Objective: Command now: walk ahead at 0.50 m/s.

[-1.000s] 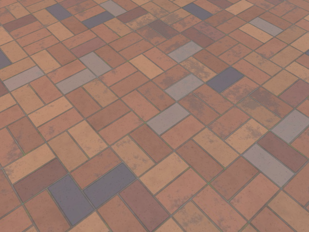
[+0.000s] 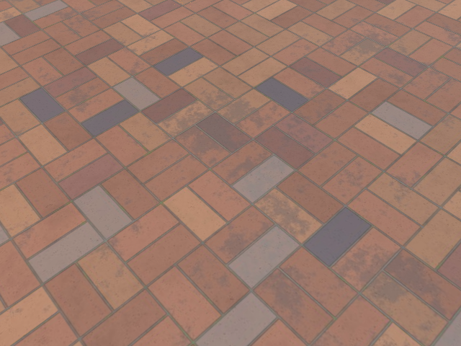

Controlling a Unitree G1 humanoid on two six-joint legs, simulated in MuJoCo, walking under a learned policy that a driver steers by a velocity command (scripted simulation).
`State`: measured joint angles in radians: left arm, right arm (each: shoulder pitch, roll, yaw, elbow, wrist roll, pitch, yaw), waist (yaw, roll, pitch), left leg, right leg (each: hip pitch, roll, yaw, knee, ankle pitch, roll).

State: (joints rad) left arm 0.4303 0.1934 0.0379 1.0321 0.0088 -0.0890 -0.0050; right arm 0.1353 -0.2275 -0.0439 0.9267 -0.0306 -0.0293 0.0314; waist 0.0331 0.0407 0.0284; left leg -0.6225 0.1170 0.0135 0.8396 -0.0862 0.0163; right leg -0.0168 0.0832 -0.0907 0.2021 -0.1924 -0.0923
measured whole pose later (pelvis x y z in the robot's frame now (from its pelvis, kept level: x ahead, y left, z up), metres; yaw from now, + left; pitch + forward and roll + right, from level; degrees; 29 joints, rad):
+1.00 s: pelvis +0.51 -0.02 -0.01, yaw -21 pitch +1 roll +1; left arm 0.24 0.26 0.08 0.91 0.00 -0.03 0.00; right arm 0.14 -0.24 -0.05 0.83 -0.03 -0.04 -0.01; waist 0.01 0.02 0.10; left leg -0.58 0.10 -0.04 1.13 -0.33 -0.04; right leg -0.24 0.14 0.00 0.40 -0.16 -0.14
